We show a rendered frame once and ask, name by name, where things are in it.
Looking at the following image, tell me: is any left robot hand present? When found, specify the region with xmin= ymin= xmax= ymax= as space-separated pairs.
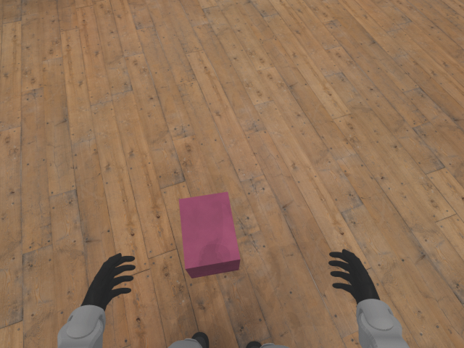
xmin=81 ymin=253 xmax=136 ymax=311

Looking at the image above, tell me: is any robot left forearm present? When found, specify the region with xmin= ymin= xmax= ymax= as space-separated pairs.
xmin=57 ymin=305 xmax=106 ymax=348

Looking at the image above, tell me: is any right robot hand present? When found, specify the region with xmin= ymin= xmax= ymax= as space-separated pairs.
xmin=328 ymin=249 xmax=380 ymax=304

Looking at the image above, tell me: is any robot left foot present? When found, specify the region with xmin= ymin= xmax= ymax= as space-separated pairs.
xmin=192 ymin=332 xmax=209 ymax=348

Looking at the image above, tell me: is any robot right forearm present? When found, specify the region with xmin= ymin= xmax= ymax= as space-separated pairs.
xmin=356 ymin=299 xmax=409 ymax=348

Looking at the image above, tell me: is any carton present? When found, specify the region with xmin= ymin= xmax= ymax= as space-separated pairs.
xmin=179 ymin=192 xmax=240 ymax=278

